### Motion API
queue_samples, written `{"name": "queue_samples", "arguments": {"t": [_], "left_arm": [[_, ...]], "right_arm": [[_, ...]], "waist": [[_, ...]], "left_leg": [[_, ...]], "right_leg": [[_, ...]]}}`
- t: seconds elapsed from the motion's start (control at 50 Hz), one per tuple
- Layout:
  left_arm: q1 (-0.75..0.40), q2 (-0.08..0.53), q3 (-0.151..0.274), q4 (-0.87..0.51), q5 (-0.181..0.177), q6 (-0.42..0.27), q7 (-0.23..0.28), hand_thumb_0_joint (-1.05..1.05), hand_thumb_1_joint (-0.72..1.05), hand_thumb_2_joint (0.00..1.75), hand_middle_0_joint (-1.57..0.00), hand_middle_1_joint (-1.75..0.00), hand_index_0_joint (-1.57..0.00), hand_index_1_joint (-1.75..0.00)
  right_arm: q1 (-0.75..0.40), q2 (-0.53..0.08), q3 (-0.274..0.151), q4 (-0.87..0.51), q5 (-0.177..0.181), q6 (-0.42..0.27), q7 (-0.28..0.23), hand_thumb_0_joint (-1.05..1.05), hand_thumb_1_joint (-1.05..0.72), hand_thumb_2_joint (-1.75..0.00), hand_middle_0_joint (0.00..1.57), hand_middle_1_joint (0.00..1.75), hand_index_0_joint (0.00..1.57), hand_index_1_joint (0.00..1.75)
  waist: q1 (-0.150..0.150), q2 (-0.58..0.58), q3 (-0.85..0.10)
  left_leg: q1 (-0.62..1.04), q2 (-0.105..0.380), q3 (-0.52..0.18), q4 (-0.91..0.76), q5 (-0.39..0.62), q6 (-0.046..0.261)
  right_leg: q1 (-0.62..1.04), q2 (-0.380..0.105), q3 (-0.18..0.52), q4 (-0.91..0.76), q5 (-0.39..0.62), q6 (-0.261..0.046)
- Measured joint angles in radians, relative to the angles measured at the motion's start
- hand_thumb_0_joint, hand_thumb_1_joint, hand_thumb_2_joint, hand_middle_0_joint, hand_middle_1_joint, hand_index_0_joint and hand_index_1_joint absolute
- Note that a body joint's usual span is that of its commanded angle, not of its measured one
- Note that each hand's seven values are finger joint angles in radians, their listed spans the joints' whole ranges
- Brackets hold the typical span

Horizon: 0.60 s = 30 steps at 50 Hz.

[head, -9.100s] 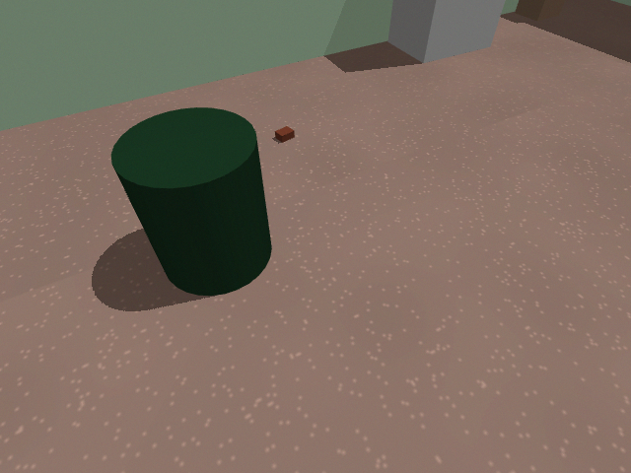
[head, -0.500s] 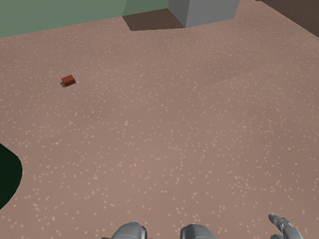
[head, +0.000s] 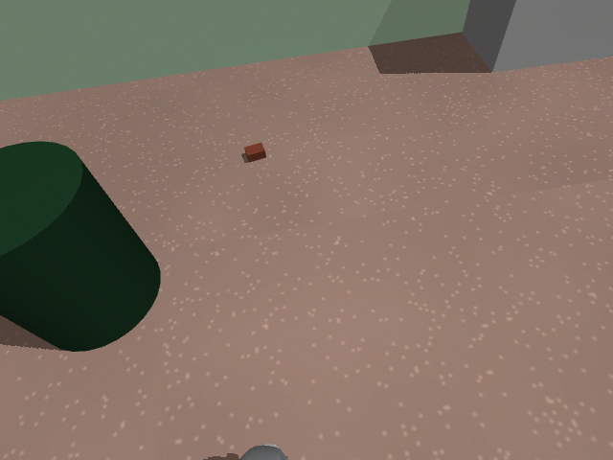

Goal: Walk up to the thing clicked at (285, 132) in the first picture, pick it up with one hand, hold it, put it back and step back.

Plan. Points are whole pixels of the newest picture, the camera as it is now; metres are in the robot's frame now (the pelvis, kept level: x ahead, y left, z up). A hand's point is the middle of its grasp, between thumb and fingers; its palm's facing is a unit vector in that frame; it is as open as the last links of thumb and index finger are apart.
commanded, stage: walk up
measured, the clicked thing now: (255, 152) +1.50 +0.40 -0.73
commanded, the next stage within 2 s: stand in 1.16 s
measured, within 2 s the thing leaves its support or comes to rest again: neither
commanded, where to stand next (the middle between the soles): +0.09 +0.01 m, yaw +9 degrees
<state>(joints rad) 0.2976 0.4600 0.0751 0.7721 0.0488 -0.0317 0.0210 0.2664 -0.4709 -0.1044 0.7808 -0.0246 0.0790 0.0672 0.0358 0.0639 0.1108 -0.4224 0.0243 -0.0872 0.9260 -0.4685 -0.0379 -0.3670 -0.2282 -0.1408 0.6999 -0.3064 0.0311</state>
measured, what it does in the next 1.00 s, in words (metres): steps on the spot: left foot, then right foot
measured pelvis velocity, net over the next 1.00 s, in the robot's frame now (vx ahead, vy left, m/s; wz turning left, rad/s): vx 0.02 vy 0.00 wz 0.23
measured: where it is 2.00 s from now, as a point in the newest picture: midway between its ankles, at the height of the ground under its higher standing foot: outside the picture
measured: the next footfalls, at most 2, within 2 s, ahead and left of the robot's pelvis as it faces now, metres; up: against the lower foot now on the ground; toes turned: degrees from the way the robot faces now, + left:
left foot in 0.06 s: +0.05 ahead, +0.14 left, +0.00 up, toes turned +9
right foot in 0.34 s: +0.13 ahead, -0.10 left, +0.00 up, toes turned +8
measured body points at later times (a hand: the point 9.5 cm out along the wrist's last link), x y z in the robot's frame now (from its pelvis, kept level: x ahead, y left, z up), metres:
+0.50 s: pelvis +0.02 +0.02 -0.01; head +0.05 +0.02 +0.44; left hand +0.05 +0.33 -0.13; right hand +0.16 -0.29 -0.12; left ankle +0.00 +0.13 -0.71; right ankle +0.10 -0.11 -0.72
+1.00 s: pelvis +0.02 +0.00 +0.02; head +0.04 +0.01 +0.47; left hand +0.03 +0.32 -0.11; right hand +0.19 -0.27 -0.10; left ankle +0.01 +0.13 -0.72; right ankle +0.09 -0.11 -0.72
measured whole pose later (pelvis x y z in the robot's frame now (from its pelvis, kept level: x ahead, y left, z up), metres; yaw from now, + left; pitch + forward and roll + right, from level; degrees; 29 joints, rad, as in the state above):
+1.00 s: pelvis +0.02 +0.00 +0.02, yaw +13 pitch -2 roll +0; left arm 0.11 0.37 0.00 1.06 0.00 0.01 -0.03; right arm 0.10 -0.37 0.02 1.06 -0.01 -0.04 0.00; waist 0.02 -0.01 0.07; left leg -0.22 -0.02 -0.07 0.53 -0.27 -0.01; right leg -0.26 -0.06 -0.08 0.52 -0.21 0.01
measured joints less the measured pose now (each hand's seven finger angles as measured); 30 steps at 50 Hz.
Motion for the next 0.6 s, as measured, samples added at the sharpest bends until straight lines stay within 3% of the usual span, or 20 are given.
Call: {"name": "queue_samples", "arguments": {"t": [0.04,0.08,0.1,0.16,0.2,0.3,0.34,0.38,0.4,0.46,0.54,0.56,0.6], "left_arm": [[-0.001,0.021,0.004,-0.008,-0.003,0.005,-0.01,0.0,0.9,0.9,-0.21,-0.3,-0.21,-0.3],[-0.004,0.048,0.013,0.0,-0.01,0.02,-0.014,0.0,0.9,0.9,-0.21,-0.3,-0.21,-0.3],[-0.001,0.049,0.016,0.013,-0.016,0.033,-0.012,0.0,0.9,0.9,-0.21,-0.3,-0.21,-0.3],[-0.005,0.024,-0.002,0.074,-0.025,0.061,-0.013,0.0,0.9,0.9,-0.21,-0.3,-0.2,-0.3],[-0.012,0.013,-0.009,0.082,-0.035,0.052,-0.022,0.0,0.9,0.9,-0.2,-0.3,-0.2,-0.3],[-0.041,-0.036,-0.021,0.08,-0.044,0.03,-0.032,0.0,0.9,0.9,-0.21,-0.3,-0.2,-0.3],[-0.051,-0.052,-0.024,0.083,-0.042,0.027,-0.034,0.0,0.9,0.9,-0.21,-0.3,-0.2,-0.3],[-0.068,-0.078,-0.029,0.094,-0.033,0.023,-0.032,0.0,0.9,0.9,-0.21,-0.3,-0.2,-0.3],[-0.074,-0.085,-0.034,0.095,-0.03,0.024,-0.033,0.0,0.9,0.9,-0.21,-0.3,-0.2,-0.3],[-0.099,-0.094,-0.041,0.1,-0.026,0.036,-0.043,0.0,0.9,0.9,-0.21,-0.3,-0.21,-0.3],[-0.124,-0.097,-0.055,0.105,-0.027,0.051,-0.046,0.0,0.9,0.9,-0.21,-0.3,-0.21,-0.3],[-0.131,-0.09,-0.054,0.112,-0.031,0.055,-0.046,0.0,0.9,0.9,-0.21,-0.3,-0.21,-0.3],[-0.135,-0.08,-0.051,0.131,-0.04,0.067,-0.044,0.0,0.9,0.9,-0.21,-0.3,-0.21,-0.3]], "right_arm": [[0.01,0.01,0.01,0.029,0.003,-0.015,-0.006,0.01,-0.91,-0.9,0.2,0.3,0.2,0.3],[0.002,0.04,0.019,0.059,0.001,-0.039,-0.02,0.01,-0.91,-0.9,0.2,0.3,0.2,0.3],[0.005,0.053,0.026,0.063,-0.003,-0.05,-0.026,0.01,-0.91,-0.9,0.2,0.3,0.2,0.3],[0.038,0.073,0.051,0.074,-0.001,-0.07,-0.038,0.01,-0.9,-0.9,0.2,0.3,0.21,0.3],[0.051,0.084,0.067,0.083,-0.001,-0.079,-0.05,0.01,-0.9,-0.9,0.2,0.3,0.21,0.3],[0.043,0.07,0.079,0.086,0.008,-0.105,-0.069,0.01,-0.9,-0.9,0.21,0.3,0.21,0.3],[0.031,0.058,0.077,0.08,0.014,-0.102,-0.077,0.01,-0.9,-0.9,0.2,0.3,0.21,0.3],[0.003,0.043,0.071,0.085,0.026,-0.092,-0.088,0.01,-0.9,-0.9,0.2,0.3,0.21,0.3],[-0.01,0.044,0.069,0.087,0.031,-0.087,-0.096,0.01,-0.9,-0.9,0.2,0.3,0.21,0.3],[-0.033,0.054,0.072,0.097,0.032,-0.089,-0.103,0.01,-0.9,-0.9,0.2,0.3,0.21,0.3],[-0.043,0.047,0.071,0.113,0.027,-0.116,-0.093,0.01,-0.9,-0.9,0.2,0.3,0.21,0.3],[-0.05,0.055,0.071,0.123,0.021,-0.12,-0.094,0.01,-0.9,-0.9,0.2,0.3,0.21,0.3],[-0.054,0.07,0.081,0.135,0.01,-0.123,-0.092,0.01,-0.9,-0.9,0.2,0.3,0.21,0.3]], "waist": [[0.006,-0.023,-0.008],[0.017,-0.098,0.009],[0.021,-0.122,0.006],[-0.021,-0.11,-0.045],[-0.032,-0.122,-0.054],[-0.037,-0.121,-0.018],[-0.034,-0.109,-0.006],[-0.032,-0.065,0.016],[-0.032,-0.057,0.021],[-0.025,-0.073,0.025],[-0.019,-0.07,0.007],[-0.014,-0.086,0.009],[-0.016,-0.092,-0.004]], "left_leg": [[0.073,0.006,0.037,-0.155,0.014,0.011],[0.114,-0.04,0.073,-0.193,0.076,0.009],[0.116,-0.051,0.084,-0.173,0.063,0.01],[0.107,-0.037,0.029,-0.157,0.042,0.031],[0.12,-0.039,0.005,-0.19,0.061,0.031],[0.124,-0.044,-0.031,-0.187,0.062,0.016],[0.108,-0.042,-0.041,-0.147,0.039,0.009],[0.088,-0.022,-0.064,-0.087,0.02,0.015],[0.071,-0.025,-0.064,-0.055,0.025,0.036],[0.045,-0.046,0.016,0.004,-0.084,0.066],[0.085,-0.055,0.072,-0.15,0.077,0.073],[0.091,-0.065,0.084,-0.156,0.087,0.068],[0.091,-0.065,0.083,-0.156,0.078,0.065]], "right_leg": [[-0.012,-0.023,-0.01,0.044,-0.024,0.003],[-0.038,-0.069,0.037,0.135,-0.083,-0.028],[-0.059,-0.057,0.078,0.202,-0.147,-0.035],[-0.094,0.061,0.107,0.337,-0.235,-0.047],[-0.112,0.1,0.111,0.344,-0.199,-0.05],[-0.091,0.141,0.09,0.177,-0.138,-0.057],[-0.046,0.162,0.079,0.058,-0.042,-0.066],[-0.032,0.185,0.057,0.044,0.018,-0.043],[-0.033,0.183,0.049,0.052,0.01,-0.036],[-0.029,0.143,0.047,0.062,-0.004,-0.035],[-0.046,0.114,0.043,0.078,-0.01,-0.022],[-0.052,0.103,0.056,0.092,-0.016,-0.024],[-0.057,0.128,0.084,0.108,-0.083,-0.038]]}}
